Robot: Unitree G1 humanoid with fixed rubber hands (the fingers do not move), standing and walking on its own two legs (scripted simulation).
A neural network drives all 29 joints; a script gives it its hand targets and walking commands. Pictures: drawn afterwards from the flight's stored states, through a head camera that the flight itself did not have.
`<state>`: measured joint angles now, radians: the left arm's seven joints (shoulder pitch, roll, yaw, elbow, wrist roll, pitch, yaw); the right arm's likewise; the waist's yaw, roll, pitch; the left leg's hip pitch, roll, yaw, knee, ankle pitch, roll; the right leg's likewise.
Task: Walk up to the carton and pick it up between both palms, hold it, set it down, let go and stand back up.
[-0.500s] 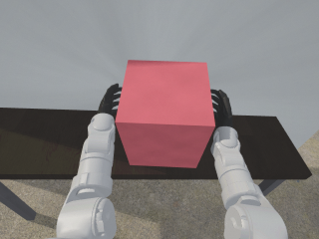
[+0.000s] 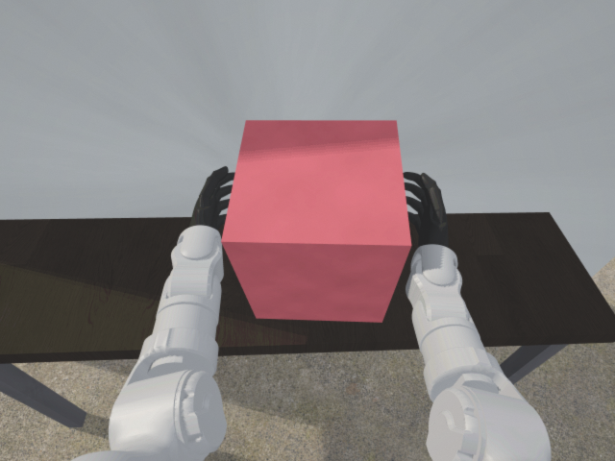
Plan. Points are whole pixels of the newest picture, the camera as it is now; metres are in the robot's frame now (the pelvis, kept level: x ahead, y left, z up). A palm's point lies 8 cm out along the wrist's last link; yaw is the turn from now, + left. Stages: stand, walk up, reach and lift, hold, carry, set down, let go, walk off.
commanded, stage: set down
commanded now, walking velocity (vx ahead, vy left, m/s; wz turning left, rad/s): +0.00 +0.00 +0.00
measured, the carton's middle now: (319, 229) +0.44 +0.02 +0.04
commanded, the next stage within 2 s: none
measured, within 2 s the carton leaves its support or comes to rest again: rests again in 1.54 s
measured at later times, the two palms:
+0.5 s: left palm (216, 230) +0.40 +0.16 +0.06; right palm (428, 244) +0.39 -0.13 +0.07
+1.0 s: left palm (221, 230) +0.43 +0.17 +0.04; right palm (419, 243) +0.42 -0.13 +0.04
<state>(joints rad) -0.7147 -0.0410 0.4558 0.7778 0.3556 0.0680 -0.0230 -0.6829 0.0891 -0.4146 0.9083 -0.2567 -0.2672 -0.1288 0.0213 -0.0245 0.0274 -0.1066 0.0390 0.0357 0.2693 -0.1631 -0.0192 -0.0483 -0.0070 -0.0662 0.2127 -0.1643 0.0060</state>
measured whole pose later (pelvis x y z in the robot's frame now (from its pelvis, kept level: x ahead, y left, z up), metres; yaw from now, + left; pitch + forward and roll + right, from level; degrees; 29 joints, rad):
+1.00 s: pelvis +0.01 +0.00 +0.00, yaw -1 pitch +11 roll +0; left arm -0.82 -0.02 0.55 1.02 0.40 -0.09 0.00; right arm -0.76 0.14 -0.69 0.95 -0.49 -0.29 -0.08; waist 0.03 -0.02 -0.05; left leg -0.33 0.04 0.06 0.31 -0.18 -0.02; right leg -0.28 -0.01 -0.05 0.26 -0.17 0.01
